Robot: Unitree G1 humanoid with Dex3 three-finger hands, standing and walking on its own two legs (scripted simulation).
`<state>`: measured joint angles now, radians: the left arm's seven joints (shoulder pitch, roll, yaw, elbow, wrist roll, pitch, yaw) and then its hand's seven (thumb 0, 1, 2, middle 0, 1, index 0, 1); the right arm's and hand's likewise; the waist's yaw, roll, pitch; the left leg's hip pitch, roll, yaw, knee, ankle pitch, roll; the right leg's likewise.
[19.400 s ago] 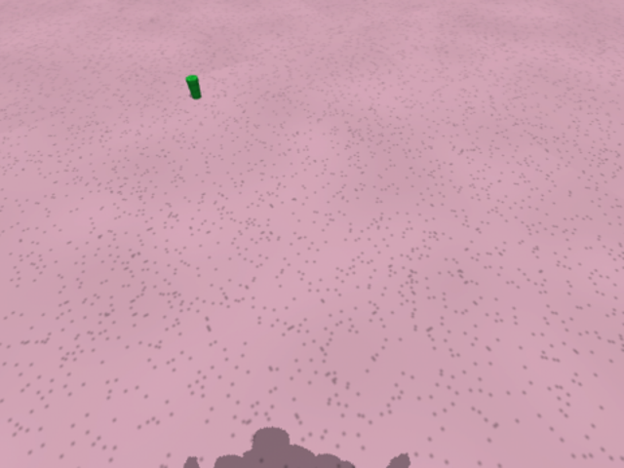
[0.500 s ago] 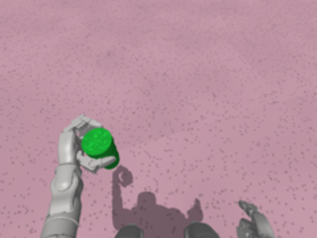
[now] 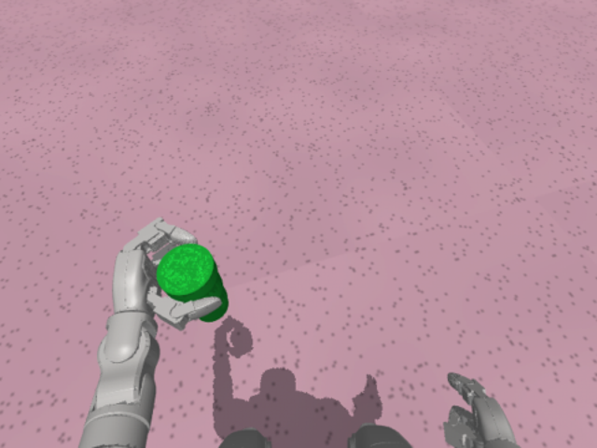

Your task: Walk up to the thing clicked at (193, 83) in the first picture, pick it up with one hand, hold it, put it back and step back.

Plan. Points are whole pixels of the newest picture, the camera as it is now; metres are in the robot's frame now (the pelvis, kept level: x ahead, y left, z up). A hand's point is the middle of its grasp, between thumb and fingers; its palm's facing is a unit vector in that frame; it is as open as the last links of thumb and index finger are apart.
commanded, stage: hold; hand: left
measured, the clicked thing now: (199, 288) +0.31 +0.15 +0.01
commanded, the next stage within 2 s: crouch in 1.72 s
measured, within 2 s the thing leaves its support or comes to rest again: neither
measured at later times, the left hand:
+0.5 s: hand (179, 269) +0.32 +0.17 +0.04, palm faces +0.09 -1.00 -0.02, open 10.4 cm
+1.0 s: hand (180, 271) +0.32 +0.17 +0.04, palm faces +0.09 -1.00 -0.01, open 10.4 cm
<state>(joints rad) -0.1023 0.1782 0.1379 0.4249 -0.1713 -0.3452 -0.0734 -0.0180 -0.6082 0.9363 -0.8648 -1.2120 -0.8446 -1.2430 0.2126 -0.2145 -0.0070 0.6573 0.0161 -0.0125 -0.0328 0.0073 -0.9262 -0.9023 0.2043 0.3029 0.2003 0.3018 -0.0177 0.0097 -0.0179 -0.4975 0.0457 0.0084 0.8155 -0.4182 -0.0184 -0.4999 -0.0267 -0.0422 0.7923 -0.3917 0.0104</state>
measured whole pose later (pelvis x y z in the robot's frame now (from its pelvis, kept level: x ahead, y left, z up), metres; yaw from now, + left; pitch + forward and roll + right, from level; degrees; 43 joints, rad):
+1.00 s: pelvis +0.00 +0.00 +0.00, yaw +0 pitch +5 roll -1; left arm -0.14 0.19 0.15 0.49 -0.17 -0.37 -0.08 -0.02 -0.61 0.94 -0.86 -1.22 -0.84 -1.25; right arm 0.22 -0.21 -0.01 0.67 0.01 -0.02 -0.02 0.01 -0.92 -0.90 0.20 0.30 0.20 0.30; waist -0.02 0.01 -0.01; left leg -0.49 0.04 0.01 0.81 -0.41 -0.01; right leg -0.49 -0.03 -0.04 0.78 -0.38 0.01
